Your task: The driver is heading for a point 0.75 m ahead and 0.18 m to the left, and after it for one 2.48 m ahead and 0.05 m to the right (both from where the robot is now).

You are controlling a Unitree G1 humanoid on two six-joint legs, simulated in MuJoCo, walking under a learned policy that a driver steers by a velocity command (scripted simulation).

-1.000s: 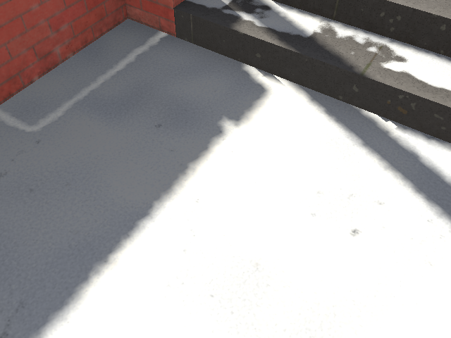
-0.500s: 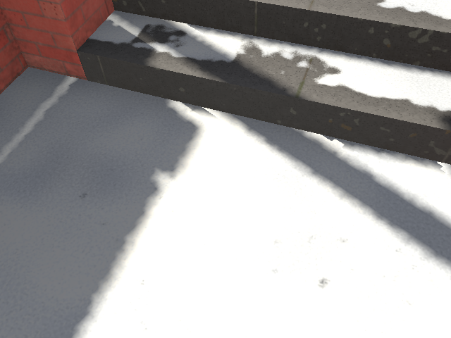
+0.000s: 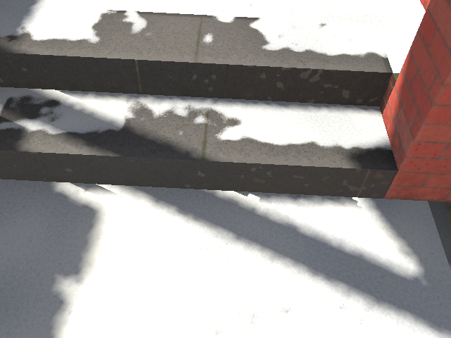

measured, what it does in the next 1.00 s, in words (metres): walks ahead, turning left: right foot, then left foot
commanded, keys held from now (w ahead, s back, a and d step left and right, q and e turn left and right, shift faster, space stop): w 0.14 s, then w+q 0.86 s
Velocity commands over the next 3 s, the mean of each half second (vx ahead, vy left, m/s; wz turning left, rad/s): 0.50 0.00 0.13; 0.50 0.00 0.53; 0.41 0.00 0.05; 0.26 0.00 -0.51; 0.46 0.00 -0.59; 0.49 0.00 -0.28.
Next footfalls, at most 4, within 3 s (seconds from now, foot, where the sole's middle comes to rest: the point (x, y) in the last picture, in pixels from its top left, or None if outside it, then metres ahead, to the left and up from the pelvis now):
0.20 right None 0.24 -0.13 -0.78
0.74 left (188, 336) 0.50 0.10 -0.78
1.28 right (194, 236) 0.84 0.08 -0.78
1.80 left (141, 248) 0.80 0.26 -0.78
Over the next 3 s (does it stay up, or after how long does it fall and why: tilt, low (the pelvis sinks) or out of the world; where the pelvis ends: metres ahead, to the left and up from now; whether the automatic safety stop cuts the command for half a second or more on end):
stays up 1.34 -0.04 0.18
